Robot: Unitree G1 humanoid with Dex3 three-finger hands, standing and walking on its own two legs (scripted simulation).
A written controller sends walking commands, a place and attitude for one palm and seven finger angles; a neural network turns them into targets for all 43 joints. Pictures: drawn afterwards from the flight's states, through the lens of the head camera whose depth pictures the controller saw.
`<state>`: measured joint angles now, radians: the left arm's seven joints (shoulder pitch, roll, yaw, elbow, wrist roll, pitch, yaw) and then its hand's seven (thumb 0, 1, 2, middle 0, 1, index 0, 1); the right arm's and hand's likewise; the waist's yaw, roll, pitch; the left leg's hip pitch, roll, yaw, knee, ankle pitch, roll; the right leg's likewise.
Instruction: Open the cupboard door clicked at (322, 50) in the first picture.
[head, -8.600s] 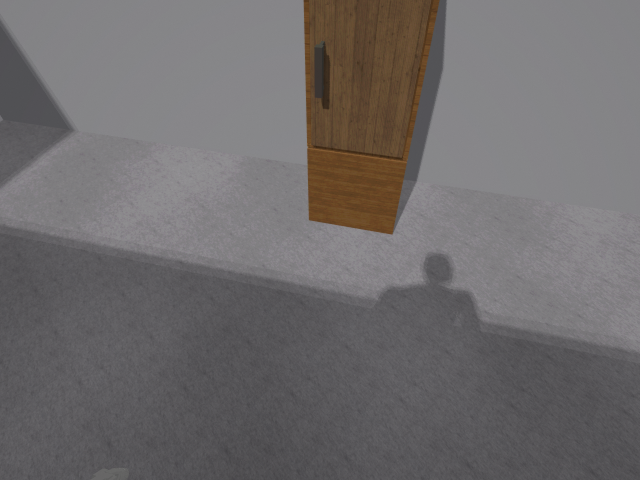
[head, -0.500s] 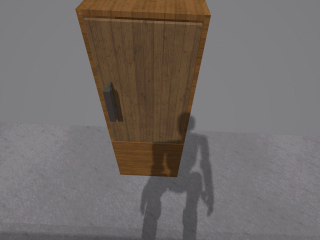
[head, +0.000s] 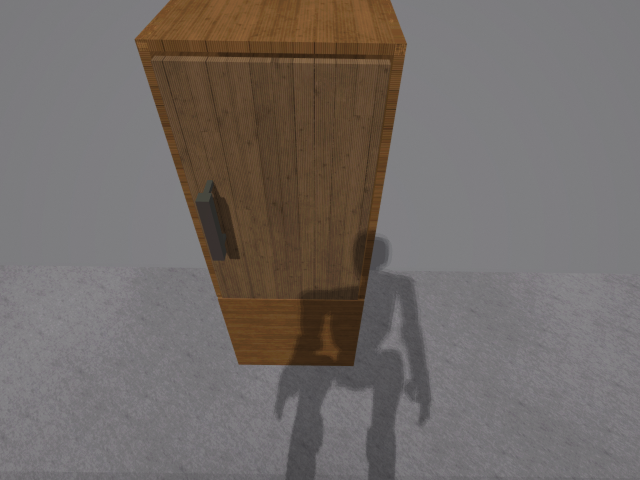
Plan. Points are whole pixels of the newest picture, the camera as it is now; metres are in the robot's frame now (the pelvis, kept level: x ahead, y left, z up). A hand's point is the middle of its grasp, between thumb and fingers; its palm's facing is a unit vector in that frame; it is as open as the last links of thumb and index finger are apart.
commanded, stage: raise the hand with hooked fingers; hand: left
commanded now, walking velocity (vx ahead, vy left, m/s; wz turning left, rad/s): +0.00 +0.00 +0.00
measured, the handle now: (214, 221) +0.57 +0.23 -0.04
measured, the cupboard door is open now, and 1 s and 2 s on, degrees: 0 0 0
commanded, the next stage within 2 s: none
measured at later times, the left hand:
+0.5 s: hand (199, 470) +0.16 +0.16 -0.08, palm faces +0.08 -1.00 +0.00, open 8.8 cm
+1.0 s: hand (167, 425) +0.20 +0.21 -0.05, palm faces +0.04 -1.00 -0.06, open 11.8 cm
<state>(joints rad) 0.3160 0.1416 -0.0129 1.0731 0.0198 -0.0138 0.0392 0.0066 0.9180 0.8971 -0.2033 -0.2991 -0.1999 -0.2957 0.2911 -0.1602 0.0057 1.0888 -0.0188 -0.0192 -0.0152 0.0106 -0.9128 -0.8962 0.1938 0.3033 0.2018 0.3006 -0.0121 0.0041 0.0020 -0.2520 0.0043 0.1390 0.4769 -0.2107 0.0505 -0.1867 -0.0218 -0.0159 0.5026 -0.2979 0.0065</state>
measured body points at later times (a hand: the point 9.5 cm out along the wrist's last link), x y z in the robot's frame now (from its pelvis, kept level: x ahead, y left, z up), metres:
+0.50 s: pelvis -0.02 -0.04 -0.10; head +0.03 -0.02 +0.35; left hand +0.15 +0.22 -0.08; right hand +0.24 -0.27 -0.13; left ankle +0.03 +0.09 -0.74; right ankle -0.02 -0.12 -0.74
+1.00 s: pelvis -0.03 -0.03 -0.09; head +0.04 -0.02 +0.35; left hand +0.19 +0.26 -0.05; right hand +0.12 -0.29 -0.19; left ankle +0.03 +0.09 -0.74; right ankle -0.02 -0.12 -0.74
